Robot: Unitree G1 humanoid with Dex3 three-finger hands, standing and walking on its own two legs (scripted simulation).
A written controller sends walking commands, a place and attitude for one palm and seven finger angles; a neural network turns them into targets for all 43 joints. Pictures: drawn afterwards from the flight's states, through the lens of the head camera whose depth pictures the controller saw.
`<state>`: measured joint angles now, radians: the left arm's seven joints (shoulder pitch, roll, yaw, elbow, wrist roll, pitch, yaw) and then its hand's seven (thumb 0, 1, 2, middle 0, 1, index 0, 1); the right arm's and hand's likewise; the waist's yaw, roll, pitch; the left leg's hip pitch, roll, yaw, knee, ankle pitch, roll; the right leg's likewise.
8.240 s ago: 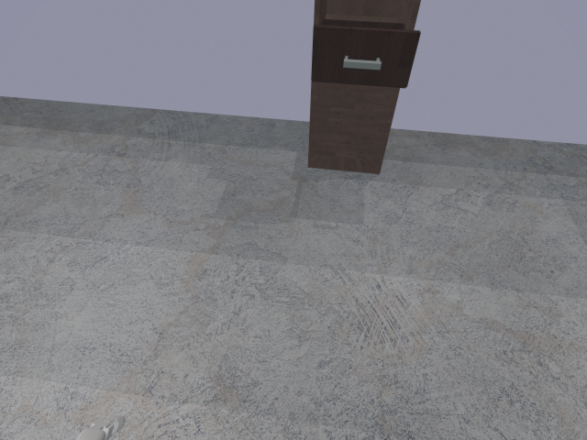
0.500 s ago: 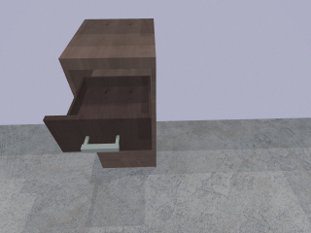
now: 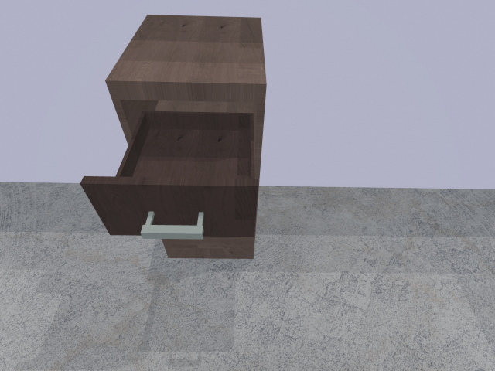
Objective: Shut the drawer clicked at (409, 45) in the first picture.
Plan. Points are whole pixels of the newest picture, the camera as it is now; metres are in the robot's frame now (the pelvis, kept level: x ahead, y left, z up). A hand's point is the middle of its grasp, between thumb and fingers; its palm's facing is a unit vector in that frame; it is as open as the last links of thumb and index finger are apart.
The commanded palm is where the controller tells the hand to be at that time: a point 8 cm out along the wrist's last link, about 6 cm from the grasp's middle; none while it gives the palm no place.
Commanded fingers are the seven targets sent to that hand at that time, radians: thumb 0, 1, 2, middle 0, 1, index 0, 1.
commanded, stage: shuffle to correct the standing spot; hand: left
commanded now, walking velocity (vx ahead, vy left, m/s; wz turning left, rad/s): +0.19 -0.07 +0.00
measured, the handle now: (174, 224) +0.40 +0.18 -0.04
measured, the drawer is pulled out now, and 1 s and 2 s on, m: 0.29 0.29 0.29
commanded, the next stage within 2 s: come to a stop and stand still in 0.26 s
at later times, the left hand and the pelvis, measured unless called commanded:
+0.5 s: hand out of the picture +0.12 +0.16 -0.17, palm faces +0.05 -0.98 -0.18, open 7.3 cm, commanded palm none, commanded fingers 0.00 0.90 0.90 -0.20 -0.30 -0.20 -0.30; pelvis +0.10 -0.02 +0.00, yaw +3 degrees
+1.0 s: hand out of the picture +0.14 +0.14 -0.18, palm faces +0.12 -0.98 -0.16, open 7.3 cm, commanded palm none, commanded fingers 0.00 0.90 0.90 -0.20 -0.30 -0.20 -0.30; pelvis +0.07 -0.04 -0.01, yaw +4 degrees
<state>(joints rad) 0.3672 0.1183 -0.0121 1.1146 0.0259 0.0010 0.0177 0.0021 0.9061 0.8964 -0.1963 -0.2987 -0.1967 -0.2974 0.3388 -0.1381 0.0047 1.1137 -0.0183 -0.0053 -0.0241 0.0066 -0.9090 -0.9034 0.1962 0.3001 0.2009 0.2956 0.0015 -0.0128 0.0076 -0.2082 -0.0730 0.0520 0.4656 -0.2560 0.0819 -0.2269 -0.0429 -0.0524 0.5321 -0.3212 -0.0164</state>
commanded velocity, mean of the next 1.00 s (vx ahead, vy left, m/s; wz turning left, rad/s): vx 0.03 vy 0.01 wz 0.00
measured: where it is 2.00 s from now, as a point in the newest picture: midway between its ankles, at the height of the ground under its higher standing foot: outside the picture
